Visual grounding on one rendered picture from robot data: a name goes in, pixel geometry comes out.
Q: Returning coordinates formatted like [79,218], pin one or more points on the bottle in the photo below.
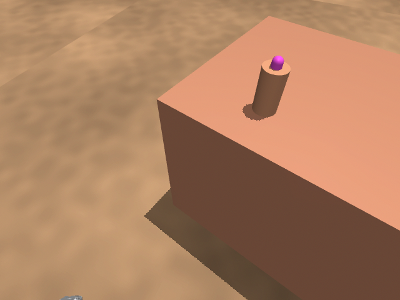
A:
[270,86]

